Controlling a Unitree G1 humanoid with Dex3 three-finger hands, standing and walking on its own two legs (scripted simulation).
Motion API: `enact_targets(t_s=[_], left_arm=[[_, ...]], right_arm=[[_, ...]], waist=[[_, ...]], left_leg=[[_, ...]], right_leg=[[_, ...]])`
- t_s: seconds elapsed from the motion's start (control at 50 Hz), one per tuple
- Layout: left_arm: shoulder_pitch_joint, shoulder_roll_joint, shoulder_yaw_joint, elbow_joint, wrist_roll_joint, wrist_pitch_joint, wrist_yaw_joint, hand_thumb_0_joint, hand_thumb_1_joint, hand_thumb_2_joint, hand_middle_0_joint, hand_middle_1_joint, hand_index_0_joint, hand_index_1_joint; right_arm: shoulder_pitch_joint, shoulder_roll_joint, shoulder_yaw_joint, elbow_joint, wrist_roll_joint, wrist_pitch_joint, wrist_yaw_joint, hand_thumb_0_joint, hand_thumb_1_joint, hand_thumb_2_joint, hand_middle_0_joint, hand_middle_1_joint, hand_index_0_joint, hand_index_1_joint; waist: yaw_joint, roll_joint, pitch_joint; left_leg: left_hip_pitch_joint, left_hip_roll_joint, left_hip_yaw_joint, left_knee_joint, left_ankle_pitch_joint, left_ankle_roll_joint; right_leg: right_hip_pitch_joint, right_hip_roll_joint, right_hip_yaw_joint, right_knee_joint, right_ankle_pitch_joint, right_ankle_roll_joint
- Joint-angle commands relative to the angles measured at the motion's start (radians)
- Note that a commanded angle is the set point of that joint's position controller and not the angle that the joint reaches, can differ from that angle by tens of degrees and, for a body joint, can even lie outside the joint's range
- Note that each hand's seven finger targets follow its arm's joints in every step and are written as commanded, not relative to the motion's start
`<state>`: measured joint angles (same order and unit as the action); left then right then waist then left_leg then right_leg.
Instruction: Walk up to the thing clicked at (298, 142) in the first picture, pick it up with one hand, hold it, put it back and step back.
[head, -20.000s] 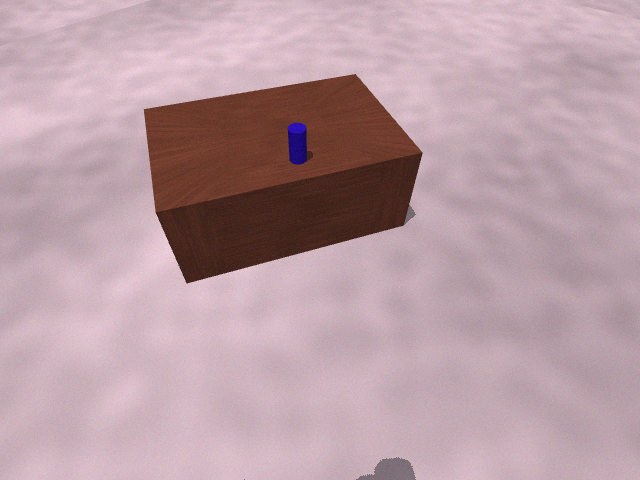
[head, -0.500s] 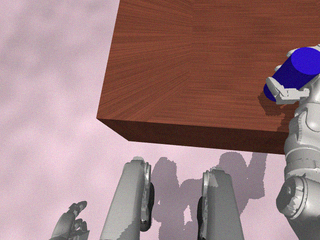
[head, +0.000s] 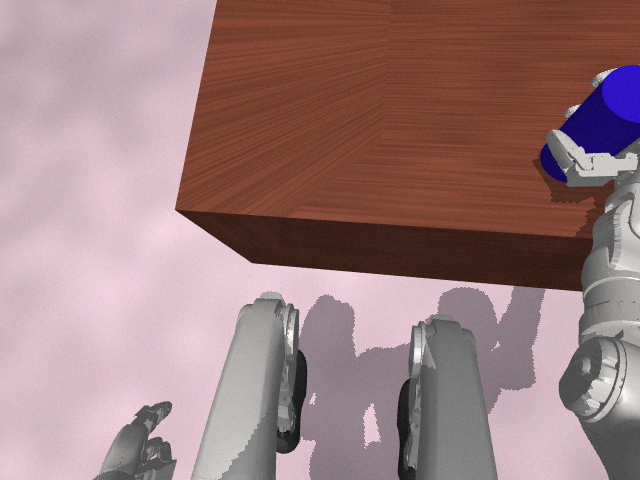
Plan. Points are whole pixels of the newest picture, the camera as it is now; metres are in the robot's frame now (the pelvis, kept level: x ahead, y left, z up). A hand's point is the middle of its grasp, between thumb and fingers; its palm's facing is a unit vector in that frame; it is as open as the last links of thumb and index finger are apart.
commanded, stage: lower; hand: right
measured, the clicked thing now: (597, 131) +0.50 -0.25 +0.00
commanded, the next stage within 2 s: loosen in 0.38 s
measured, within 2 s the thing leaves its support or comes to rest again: rests again in 0.16 s
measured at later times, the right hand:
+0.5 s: hand (590, 134) +0.50 -0.25 -0.02, palm faces +0.28 +0.96 +0.00, open 9.1 cm
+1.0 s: hand (586, 138) +0.50 -0.25 -0.03, palm faces +0.28 +0.96 -0.01, open 11.8 cm
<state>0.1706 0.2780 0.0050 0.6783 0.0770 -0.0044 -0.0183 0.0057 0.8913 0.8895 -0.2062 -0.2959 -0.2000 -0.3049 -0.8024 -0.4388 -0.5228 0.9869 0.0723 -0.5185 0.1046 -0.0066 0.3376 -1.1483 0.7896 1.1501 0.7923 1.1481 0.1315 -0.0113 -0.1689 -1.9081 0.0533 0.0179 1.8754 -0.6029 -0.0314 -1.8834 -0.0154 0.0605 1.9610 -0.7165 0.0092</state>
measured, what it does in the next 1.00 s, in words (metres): stands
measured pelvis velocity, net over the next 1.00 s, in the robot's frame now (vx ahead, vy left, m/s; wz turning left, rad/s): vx -0.01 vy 0.00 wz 0.00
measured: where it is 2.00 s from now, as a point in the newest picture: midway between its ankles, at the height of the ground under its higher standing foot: (348, 435)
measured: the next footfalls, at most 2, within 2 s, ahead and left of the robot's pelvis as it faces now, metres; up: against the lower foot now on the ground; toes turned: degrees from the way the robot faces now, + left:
none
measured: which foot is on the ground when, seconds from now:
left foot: down 0.00-1.00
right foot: down 0.00-1.00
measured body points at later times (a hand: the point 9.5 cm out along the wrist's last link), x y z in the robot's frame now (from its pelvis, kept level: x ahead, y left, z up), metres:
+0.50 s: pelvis -0.01 +0.00 -0.03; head +0.21 -0.03 +0.37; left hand +0.08 +0.29 -0.15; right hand +0.48 -0.30 -0.02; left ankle +0.09 +0.14 -0.44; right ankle +0.06 -0.12 -0.44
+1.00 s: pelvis -0.01 +0.00 -0.03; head +0.21 -0.04 +0.36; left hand +0.08 +0.29 -0.15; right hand +0.48 -0.30 -0.02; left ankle +0.09 +0.14 -0.44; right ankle +0.06 -0.12 -0.44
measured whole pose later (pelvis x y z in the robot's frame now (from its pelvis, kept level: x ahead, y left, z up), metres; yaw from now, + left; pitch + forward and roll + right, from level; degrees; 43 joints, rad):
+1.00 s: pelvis -0.01 +0.00 -0.03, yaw +0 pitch +36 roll +4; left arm 0.18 0.30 0.01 0.66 0.07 0.02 -0.02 0.01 0.91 0.88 -0.20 -0.30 -0.21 -0.30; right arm -0.83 -0.46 -0.52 0.96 0.07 -0.47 0.09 -0.01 0.30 -0.39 0.72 0.57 0.73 0.57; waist 0.13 -0.01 -0.16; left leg -1.99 0.06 0.02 1.96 -0.60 -0.03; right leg -1.97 -0.01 0.07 2.05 -0.72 0.01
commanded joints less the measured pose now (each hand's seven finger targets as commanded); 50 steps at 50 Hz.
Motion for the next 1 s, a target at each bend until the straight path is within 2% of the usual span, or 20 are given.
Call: enact_targets(t_s=[0.0,0.08,0.1,0.14,0.18,0.2,0.34,0.38,0.4,0.44,0.48,0.52,0.62,0.64,0.66,0.76,0.82,0.86,0.9,0.98], left_arm=[[0.165,0.21,0.072,-0.05,-0.004,-0.009,0.011,0.0,0.894,0.892,-0.199,-0.298,-0.199,-0.299],[0.17,0.213,0.072,-0.052,-0.002,-0.006,0.012,0.0,0.897,0.89,-0.197,-0.296,-0.197,-0.295],[0.17,0.215,0.075,-0.043,-0.002,-0.006,0.013,0.0,0.895,0.894,-0.198,-0.298,-0.197,-0.298],[0.172,0.219,0.078,-0.048,-0.003,-0.004,0.015,0.0,0.898,0.891,-0.198,-0.297,-0.198,-0.296],[0.166,0.215,0.07,-0.047,-0.004,-0.006,0.012,0.0,0.897,0.893,-0.198,-0.296,-0.197,-0.297],[0.164,0.218,0.073,-0.053,-0.003,-0.003,0.011,0.0,0.896,0.89,-0.198,-0.296,-0.198,-0.296],[0.173,0.216,0.072,-0.049,-0.004,0.001,0.014,0.0,0.899,0.886,-0.2,-0.297,-0.201,-0.296],[0.174,0.218,0.07,-0.061,-0.006,0.005,0.013,0.0,0.901,0.883,-0.197,-0.293,-0.198,-0.292],[0.166,0.218,0.072,-0.058,-0.007,0.006,0.013,0.0,0.898,0.885,-0.197,-0.293,-0.197,-0.292],[0.17,0.217,0.07,-0.051,-0.008,0.003,0.012,0.0,0.899,0.886,-0.198,-0.293,-0.197,-0.294],[0.179,0.225,0.074,-0.051,-0.008,0.007,0.014,0.0,0.899,0.879,-0.205,-0.3,-0.211,-0.294],[0.177,0.217,0.074,-0.059,-0.007,0.011,0.013,0.0,0.941,0.849,-0.193,-0.3,-0.219,-0.274],[0.187,0.221,0.075,-0.059,-0.009,0.013,0.016,0.0,0.939,0.852,-0.192,-0.3,-0.218,-0.273],[0.182,0.22,0.076,-0.057,-0.009,0.013,0.015,0.0,0.932,0.86,-0.193,-0.302,-0.216,-0.279],[0.175,0.216,0.074,-0.061,-0.01,0.013,0.014,0.0,0.928,0.865,-0.194,-0.302,-0.215,-0.28],[0.177,0.222,0.077,-0.061,-0.012,0.011,0.012,0.0,0.902,0.888,-0.196,-0.3,-0.202,-0.294],[0.181,0.228,0.081,-0.067,-0.009,0.013,0.014,0.0,0.897,0.891,-0.197,-0.3,-0.2,-0.297],[0.18,0.223,0.079,-0.061,-0.009,0.01,0.014,0.0,0.904,0.885,-0.194,-0.298,-0.201,-0.292],[0.179,0.226,0.077,-0.06,-0.011,0.01,0.015,0.0,0.897,0.892,-0.197,-0.301,-0.199,-0.299],[0.175,0.225,0.078,-0.068,-0.01,0.011,0.012,0.0,0.896,0.89,-0.196,-0.299,-0.197,-0.299]], right_arm=[[-0.381,-0.256,-0.017,-0.245,0.011,-0.082,0.0,0.0,-0.276,-1.34,1.331,1.462,1.372,1.462],[-0.369,-0.28,-0.034,-0.251,0.008,-0.075,-0.004,0.0,-0.273,-1.337,1.332,1.461,1.372,1.462],[-0.372,-0.235,0.001,-0.227,0.008,-0.069,0.001,0.0,-0.268,-1.33,1.324,1.453,1.365,1.454],[-0.399,-0.285,-0.027,-0.266,0.005,-0.071,-0.006,0.0,-0.283,-1.328,1.323,1.448,1.361,1.449],[-0.384,-0.229,0.002,-0.235,0.01,-0.065,-0.002,0.0,-0.283,-1.331,1.333,1.456,1.37,1.456],[-0.391,-0.29,-0.034,-0.267,0.007,-0.068,-0.007,0.0,-0.259,-1.326,1.323,1.451,1.362,1.452],[-0.39,-0.24,-0.005,-0.211,0.006,-0.052,-0.002,0.0,-0.256,-1.333,1.325,1.457,1.365,1.458],[-0.396,-0.304,-0.038,-0.232,-0.003,-0.05,-0.009,0.0,-0.24,-1.317,1.316,1.445,1.356,1.446],[-0.367,-0.25,-0.007,-0.18,0.001,-0.039,-0.004,0.0,-0.24,-1.315,1.312,1.442,1.352,1.442],[-0.376,-0.238,-0.007,-0.181,0.007,-0.038,-0.001,0.0,-0.246,-1.3,1.302,1.425,1.339,1.425],[-0.383,-0.29,-0.027,-0.193,-0.007,-0.039,-0.006,0.0,-0.216,-1.309,1.288,1.421,1.34,1.421],[-0.405,-0.256,-0.01,-0.217,-0.001,-0.036,-0.005,0.0,-0.153,-1.149,1.218,1.261,1.247,1.261],[-0.38,-0.303,-0.038,-0.222,-0.005,-0.025,-0.008,0.0,0.005,-0.749,1.12,0.946,1.13,0.946],[-0.365,-0.242,-0.002,-0.199,-0.004,-0.016,-0.003,0.0,0.075,-0.669,1.096,0.894,1.107,0.894],[-0.4,-0.252,-0.006,-0.233,0.002,-0.019,-0.003,0.0,0.112,-0.589,1.09,0.848,1.098,0.849],[-0.363,-0.234,0.006,-0.2,0.0,-0.013,-0.005,0.0,0.25,-0.404,0.843,0.625,0.847,0.626],[-0.417,-0.304,-0.027,-0.293,0.001,-0.029,-0.011,0.0,0.312,-0.329,0.731,0.53,0.735,0.53],[-0.361,-0.226,0.01,-0.215,0.007,-0.018,-0.009,0.0,0.32,-0.277,0.659,0.463,0.66,0.463],[-0.376,-0.27,-0.019,-0.251,0.007,-0.026,-0.014,0.0,0.357,-0.251,0.577,0.413,0.58,0.413],[-0.38,-0.255,-0.005,-0.251,0.003,-0.027,-0.017,0.0,0.34,-0.271,0.477,0.382,0.481,0.382]], waist=[[0.001,-0.149,-0.668],[-0.007,-0.142,-0.71],[0.011,-0.152,-0.674],[0.0,-0.157,-0.691],[0.007,-0.159,-0.672],[-0.011,-0.171,-0.679],[0.018,-0.135,-0.648],[-0.001,-0.129,-0.677],[0.012,-0.116,-0.65],[0.013,-0.12,-0.631],[0.006,-0.139,-0.65],[0.019,-0.117,-0.66],[0.003,-0.112,-0.677],[0.016,-0.113,-0.663],[0.01,-0.128,-0.654],[0.013,-0.125,-0.619],[-0.005,-0.166,-0.681],[0.011,-0.135,-0.641],[0.0,-0.144,-0.648],[0.002,-0.151,-0.664]], left_leg=[[0.401,-0.027,0.022,-0.159,0.178,0.068],[0.432,-0.026,0.016,-0.143,0.211,0.066],[0.401,-0.026,0.021,-0.141,0.206,0.067],[0.395,-0.026,0.017,-0.139,0.187,0.068],[0.365,-0.025,0.027,-0.121,0.187,0.069],[0.376,-0.024,0.022,-0.117,0.184,0.07],[0.353,-0.024,0.026,-0.11,0.16,0.066],[0.397,-0.024,0.02,-0.113,0.161,0.065],[0.389,-0.024,0.02,-0.117,0.155,0.064],[0.363,-0.024,0.023,-0.109,0.15,0.065],[0.346,-0.025,0.026,-0.098,0.15,0.067],[0.376,-0.025,0.022,-0.113,0.154,0.063],[0.404,-0.024,0.021,-0.115,0.162,0.061],[0.373,-0.026,0.029,-0.107,0.168,0.063],[0.363,-0.025,0.026,-0.108,0.155,0.066],[0.329,-0.026,0.036,-0.105,0.132,0.067],[0.35,-0.025,0.028,-0.098,0.15,0.069],[0.345,-0.025,0.033,-0.103,0.163,0.067],[0.335,-0.025,0.03,-0.096,0.165,0.068],[0.336,-0.025,0.031,-0.092,0.164,0.069]], right_leg=[[0.391,0.013,-0.013,-0.253,0.245,-0.022],[0.386,0.013,-0.023,-0.226,0.279,-0.023],[0.389,0.013,-0.02,-0.226,0.276,-0.021],[0.376,0.013,-0.021,-0.223,0.253,-0.023],[0.382,0.012,-0.012,-0.225,0.262,-0.018],[0.366,0.012,-0.015,-0.219,0.255,-0.019],[0.314,0.014,-0.017,-0.2,0.215,-0.025],[0.301,0.016,-0.025,-0.199,0.211,-0.028],[0.291,0.016,-0.028,-0.193,0.2,-0.03],[0.275,0.016,-0.023,-0.194,0.198,-0.028],[0.296,0.014,-0.019,-0.192,0.206,-0.025],[0.288,0.014,-0.027,-0.183,0.197,-0.031],[0.279,0.014,-0.03,-0.185,0.204,-0.032],[0.298,0.013,-0.024,-0.186,0.22,-0.027],[0.287,0.013,-0.024,-0.19,0.206,-0.028],[0.29,0.013,-0.014,-0.204,0.184,-0.026],[0.323,0.013,-0.02,-0.197,0.207,-0.024],[0.316,0.013,-0.018,-0.191,0.219,-0.024],[0.315,0.013,-0.017,-0.192,0.227,-0.024],[0.326,0.014,-0.014,-0.196,0.229,-0.022]])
